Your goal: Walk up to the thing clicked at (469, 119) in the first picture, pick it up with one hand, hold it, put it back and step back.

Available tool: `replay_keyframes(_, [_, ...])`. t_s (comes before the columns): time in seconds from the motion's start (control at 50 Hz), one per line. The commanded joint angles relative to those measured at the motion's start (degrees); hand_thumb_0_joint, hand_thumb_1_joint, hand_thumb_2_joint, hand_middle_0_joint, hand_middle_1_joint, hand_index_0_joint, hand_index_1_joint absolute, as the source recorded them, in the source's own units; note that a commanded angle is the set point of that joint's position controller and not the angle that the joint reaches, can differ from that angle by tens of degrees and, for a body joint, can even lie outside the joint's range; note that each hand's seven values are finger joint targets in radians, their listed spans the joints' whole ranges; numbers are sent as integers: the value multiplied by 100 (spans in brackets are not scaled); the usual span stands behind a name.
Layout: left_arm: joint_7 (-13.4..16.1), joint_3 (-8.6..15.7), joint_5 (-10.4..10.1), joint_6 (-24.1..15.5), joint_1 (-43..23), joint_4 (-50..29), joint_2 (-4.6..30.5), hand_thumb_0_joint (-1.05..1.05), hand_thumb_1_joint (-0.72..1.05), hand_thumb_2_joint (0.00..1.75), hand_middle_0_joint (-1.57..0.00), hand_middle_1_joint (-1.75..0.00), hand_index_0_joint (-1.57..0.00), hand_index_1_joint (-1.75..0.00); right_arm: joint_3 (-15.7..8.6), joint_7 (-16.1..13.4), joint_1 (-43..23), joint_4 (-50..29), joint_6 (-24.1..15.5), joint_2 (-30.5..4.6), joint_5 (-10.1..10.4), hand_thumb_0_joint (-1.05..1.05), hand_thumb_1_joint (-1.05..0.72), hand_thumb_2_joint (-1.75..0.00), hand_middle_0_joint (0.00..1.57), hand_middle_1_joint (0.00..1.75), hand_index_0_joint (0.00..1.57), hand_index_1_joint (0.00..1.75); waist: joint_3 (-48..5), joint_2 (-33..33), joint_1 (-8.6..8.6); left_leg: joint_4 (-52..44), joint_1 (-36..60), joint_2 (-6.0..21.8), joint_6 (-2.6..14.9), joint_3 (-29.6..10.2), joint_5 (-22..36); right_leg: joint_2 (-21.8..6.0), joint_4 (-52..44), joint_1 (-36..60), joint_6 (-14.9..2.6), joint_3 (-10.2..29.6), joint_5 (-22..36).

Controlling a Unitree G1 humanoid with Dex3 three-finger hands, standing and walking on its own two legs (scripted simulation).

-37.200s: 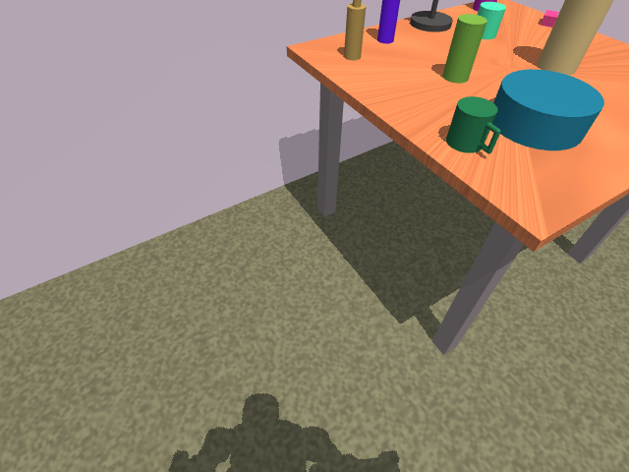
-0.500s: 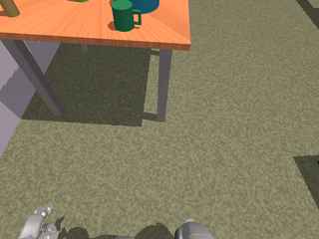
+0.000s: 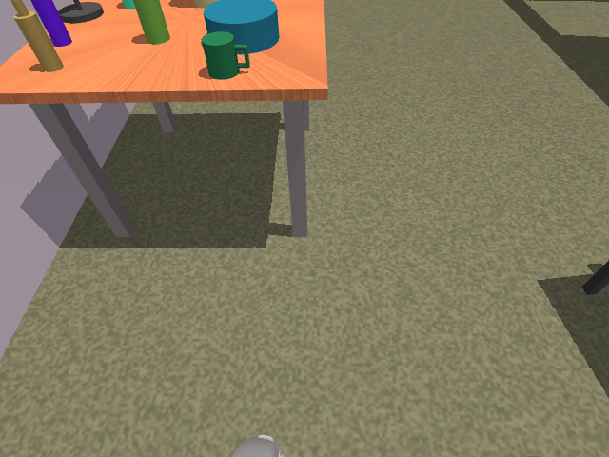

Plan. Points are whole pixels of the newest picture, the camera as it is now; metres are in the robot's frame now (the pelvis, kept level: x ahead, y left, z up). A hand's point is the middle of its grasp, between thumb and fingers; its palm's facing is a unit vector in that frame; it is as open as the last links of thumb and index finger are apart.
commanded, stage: step back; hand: left
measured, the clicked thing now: (227, 56) +1.08 +0.26 +0.01
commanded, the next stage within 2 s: stand in 1.02 s
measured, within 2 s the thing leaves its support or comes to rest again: neither
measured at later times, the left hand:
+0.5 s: hand out of the picture +0.05 +0.26 -0.14, palm faces +0.07 -0.92 -0.39, open 7.4 cm
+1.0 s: hand out of the picture +0.12 +0.29 -0.15, palm faces +0.11 -0.93 -0.36, open 7.4 cm
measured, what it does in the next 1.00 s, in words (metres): steps on the spot: left foot, then right foot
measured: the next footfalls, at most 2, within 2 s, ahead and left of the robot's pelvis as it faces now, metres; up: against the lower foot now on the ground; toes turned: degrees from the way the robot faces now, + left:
left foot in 0.16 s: +0.01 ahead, +0.13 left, +0.00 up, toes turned +3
right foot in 0.46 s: +0.08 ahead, -0.12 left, +0.00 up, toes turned +3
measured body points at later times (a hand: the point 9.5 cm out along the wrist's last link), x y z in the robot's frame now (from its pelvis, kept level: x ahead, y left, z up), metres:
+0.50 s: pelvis +0.00 -0.01 +0.00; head +0.01 -0.02 +0.45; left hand +0.05 +0.31 -0.12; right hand +0.07 -0.33 -0.13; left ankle -0.03 +0.12 -0.73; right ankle +0.04 -0.12 -0.73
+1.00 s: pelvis +0.04 +0.01 +0.01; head +0.07 +0.03 +0.46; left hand +0.11 +0.34 -0.12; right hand +0.17 -0.27 -0.12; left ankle +0.03 +0.14 -0.73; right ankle +0.04 -0.12 -0.73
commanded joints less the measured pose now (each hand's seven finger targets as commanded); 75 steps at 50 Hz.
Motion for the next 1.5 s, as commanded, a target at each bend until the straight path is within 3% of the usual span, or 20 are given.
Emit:
replay_keyframes(0.0, [124,447,30,-330,-472,-602,1616,0,90,90,-20,-30,-20,-30,-192,-51,-50,-348,-271,-852,-22,0,-90,-90,20,30,20,30,-238,-866,-22,-23,40,55,-103,42,-9,-1001,-1481,-114,-760,1055,138])
replay_keyframes(0.08, [82,490,48,-306,-317,-542,1711,0,90,90,-20,-30,-20,-30,-213,38,-130,-241,-412,-852,-96,0,-90,-90,20,30,20,30,-185,-1311,212,-1754,224,269,-135,538,-616,-1278,-1646,428,-961,1336,-1343])
replay_keyframes(0.14, [42,289,0,-212,-489,-588,1496,0,90,90,-20,-30,-20,-30,-327,26,353,93,-526,-880,-90,0,-90,-90,20,30,20,30,-261,-767,-159,-3514,2053,143,110,586,322,-1013,-890,-588,-674,809,-831])
replay_keyframes(0.16, [45,205,-27,-210,-368,-580,1242,0,90,90,-20,-30,-20,-30,-406,9,588,160,-563,-1030,-140,0,-90,-90,20,30,20,30,-466,-116,-238,-3652,2805,625,288,-380,59,-756,-106,-1272,-443,505,-574])
replay_keyframes(0.18, [26,93,-153,-228,-443,-638,873,0,90,90,-20,-30,-20,-30,-447,-5,607,109,-598,-1420,-174,0,-90,-90,20,30,20,30,-470,1092,-320,-4288,2822,1838,811,-2442,-1295,16,943,-2167,-32,-203,-806])
replay_keyframes(0.2, [75,307,-109,-237,-900,-559,1483,0,90,90,-20,-30,-20,-30,-522,26,636,97,-577,-1865,-153,0,-90,-90,20,30,20,30,4,687,-526,-4539,1641,2348,1429,-3057,-2481,-146,1454,-1933,-49,41,-1249])
replay_keyframes(0.22, [51,333,-85,-265,-873,-549,1621,0,90,90,-20,-30,-20,-30,-516,31,377,56,-583,-1760,-144,0,-90,-90,20,30,20,30,282,489,-397,-4590,1204,2375,1511,-2871,-2472,-239,1679,-1676,-82,170,-1124])
replay_keyframes(0.28, [-16,280,-135,-336,-431,-340,1381,0,90,90,-20,-30,-20,-30,-323,32,126,-29,-655,-1111,-144,0,-90,-90,20,30,20,30,118,491,-158,-4192,1751,1592,959,-1343,-624,-276,1191,-1619,-60,89,-406])
replay_keyframes(0.36, [-35,251,-120,-397,-514,-271,1228,0,90,90,-20,-30,-20,-30,-366,72,186,18,-576,-1175,-142,0,-90,-90,20,30,20,30,-205,920,-347,-3847,1582,1452,947,-793,-43,-39,135,-749,25,-312,-359])
replay_keyframes(0.42, [72,277,-100,-499,-24,65,1169,0,90,90,-20,-30,-20,-30,-235,79,-161,-77,-434,-895,-28,0,-90,-90,20,30,20,30,-413,618,44,-2795,710,1131,600,-145,502,181,-1271,877,5,-497,751])
replay_keyframes(0.44, [127,339,-80,-526,117,130,1305,0,90,90,-20,-30,-20,-30,-119,59,-71,-102,-421,-560,12,0,-90,-90,20,30,20,30,-552,61,137,-2166,269,881,375,46,502,-134,-1401,1422,-49,109,842])
replay_keyframes(0.46, [180,413,-7,-574,277,111,1654,0,90,90,-20,-30,-20,-30,-40,46,-12,-188,-429,-318,51,0,-90,-90,20,30,20,30,-675,-893,151,-1107,-227,229,88,282,13,-1251,-2003,1553,-386,1849,605])
replay_keyframes(0.5, [155,417,-25,-559,-590,-157,2013,0,90,90,-20,-30,-20,-30,-217,-26,161,62,-359,-844,-28,0,-90,-90,20,30,20,30,-209,-596,-58,-430,326,446,10,52,-984,-2263,-2311,-125,-1307,2783,-1147])
replay_keyframes(0.66, [147,292,-104,-560,-907,-107,1596,0,90,90,-20,-30,-20,-30,-148,27,344,421,-442,-651,-28,0,-90,-90,20,30,20,30,-521,-1004,-182,-2049,1092,465,-13,619,83,-1405,-1314,195,-809,702,2249])
replay_keyframes(0.72, [153,154,-197,-471,-872,-101,1347,0,90,90,-20,-30,-20,-30,-207,-18,368,565,-517,-679,-67,0,-90,-90,20,30,20,30,-754,-629,-271,-3177,2002,517,100,494,2053,-928,-354,83,-321,121,3095])
replay_keyframes(0.76, [158,65,-295,-425,-841,-97,1093,0,90,90,-20,-30,-20,-30,-227,-57,-63,461,-541,-1028,-66,0,-90,-90,20,30,20,30,-942,217,-67,-3218,1895,1516,538,-676,2769,-289,-69,-123,29,-223,1519])
replay_keyframes(0.8, [185,60,-266,-409,-840,122,1178,0,90,90,-20,-30,-20,-30,-190,-9,-672,447,-482,-1095,-22,0,-90,-90,20,30,20,30,-716,398,23,-3131,1112,1623,743,-549,2104,-229,-602,533,-26,-200,367])
replay_keyframes(0.86, [175,102,-228,-480,-916,221,1390,0,90,90,-20,-30,-20,-30,-95,-23,-593,538,-478,-835,-9,0,-90,-90,20,30,20,30,-862,251,-95,-2911,1339,1040,223,99,2612,-639,-895,812,-162,158,1971])
replay_keyframes(0.98, [209,39,-241,-457,-996,378,1339,0,90,90,-20,-30,-20,-30,-101,-23,-759,709,-449,-795,43,0,-90,-90,20,30,20,30,-1169,162,-121,-2876,2084,1121,290,226,3715,-607,-922,799,-79,-78,2679])
replay_keyframes(1.48, [98,-156,-183,-423,-1150,907,1218,0,90,90,-20,-30,-20,-30,17,70,-929,1093,-497,-775,53,0,-90,-90,20,30,20,30,-519,18,-252,-4268,1976,1078,49,109,1212,-694,-2190,721,47,81,976])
